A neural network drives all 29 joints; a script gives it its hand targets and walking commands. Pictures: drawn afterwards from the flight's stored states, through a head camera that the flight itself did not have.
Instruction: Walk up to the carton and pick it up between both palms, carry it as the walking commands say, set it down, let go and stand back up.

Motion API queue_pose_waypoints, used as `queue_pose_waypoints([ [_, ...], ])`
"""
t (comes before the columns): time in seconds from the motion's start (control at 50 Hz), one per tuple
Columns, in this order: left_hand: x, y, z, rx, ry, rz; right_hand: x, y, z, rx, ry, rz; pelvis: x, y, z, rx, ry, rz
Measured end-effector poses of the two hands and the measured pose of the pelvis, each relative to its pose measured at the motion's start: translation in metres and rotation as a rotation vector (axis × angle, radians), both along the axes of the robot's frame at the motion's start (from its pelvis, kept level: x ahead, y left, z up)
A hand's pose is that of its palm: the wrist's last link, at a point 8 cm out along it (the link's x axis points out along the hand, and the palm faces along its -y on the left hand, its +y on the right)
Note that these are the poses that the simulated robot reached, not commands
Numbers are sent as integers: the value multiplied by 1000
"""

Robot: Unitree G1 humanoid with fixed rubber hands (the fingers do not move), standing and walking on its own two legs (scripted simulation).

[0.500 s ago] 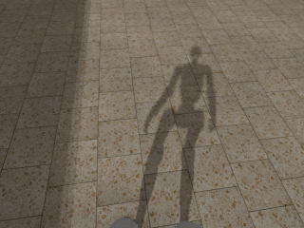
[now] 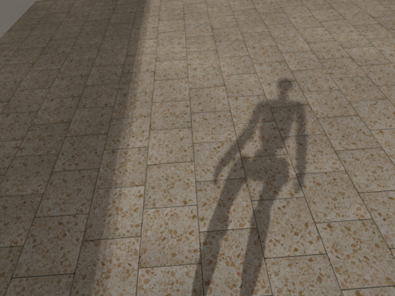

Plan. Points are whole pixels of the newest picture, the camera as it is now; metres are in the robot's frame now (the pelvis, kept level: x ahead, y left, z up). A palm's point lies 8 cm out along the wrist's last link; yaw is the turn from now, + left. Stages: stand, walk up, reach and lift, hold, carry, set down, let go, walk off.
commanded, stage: walk up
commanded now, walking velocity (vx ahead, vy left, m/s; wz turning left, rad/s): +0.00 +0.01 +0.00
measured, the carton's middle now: out of the picture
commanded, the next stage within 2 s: none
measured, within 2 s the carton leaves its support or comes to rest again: neither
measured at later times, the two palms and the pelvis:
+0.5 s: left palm out of the picture +0.04 +0.25 -0.15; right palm out of the picture +0.05 -0.21 -0.13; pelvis +0.00 +0.02 +0.00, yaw +0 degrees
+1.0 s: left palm out of the picture +0.02 +0.25 -0.15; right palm out of the picture +0.03 -0.22 -0.14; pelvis -0.02 +0.02 +0.00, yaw +0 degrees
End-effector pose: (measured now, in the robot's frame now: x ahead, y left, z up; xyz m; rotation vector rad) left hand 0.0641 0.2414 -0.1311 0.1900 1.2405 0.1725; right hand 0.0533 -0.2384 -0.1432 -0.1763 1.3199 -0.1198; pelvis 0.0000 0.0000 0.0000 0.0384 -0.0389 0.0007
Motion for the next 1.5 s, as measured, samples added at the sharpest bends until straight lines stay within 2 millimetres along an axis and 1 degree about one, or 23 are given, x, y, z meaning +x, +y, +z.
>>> queue_pose_waypoints([
  [0.08,-11,5,-14,-44,15,23,3,6,7,-49,-18,24,-3,11,-3,-33,-1,20],
  [0.16,-21,10,-18,-61,53,20,2,16,12,-61,-34,25,0,20,-1,-39,6,3],
  [0.34,-19,12,-18,-64,55,17,0,28,10,-44,-36,16,1,23,-1,-41,12,-2],
  [0.52,-25,9,-18,-62,65,18,-3,26,9,-40,-39,12,-2,20,-1,-39,7,-4],
  [0.92,-41,6,-17,-57,78,23,-22,22,7,-34,-25,7,-13,15,0,-33,-7,-5],
  [1.2,-43,7,-17,-58,76,20,-31,22,8,-39,-9,-7,-16,17,0,-34,-8,-6],
  [1.28,-33,9,-15,-50,49,3,-27,17,10,-63,-29,-39,-15,16,0,-33,-7,-16],
  [1.36,-11,7,-12,-21,29,-49,-23,8,7,-61,-57,-82,-10,9,-3,-25,-13,-62],
  [1.42,11,0,-10,6,25,-100,-18,-4,1,-52,-77,-133,-2,-2,-6,-9,6,-111],
  [1.46,26,-8,-9,28,26,-140,-13,-14,-7,-39,-87,-172,2,-11,-11,11,35,-147],
  [1.5,38,-18,-6,39,9,-164,-9,-23,-12,-29,-76,-181,1,-18,-12,10,44,-156],
])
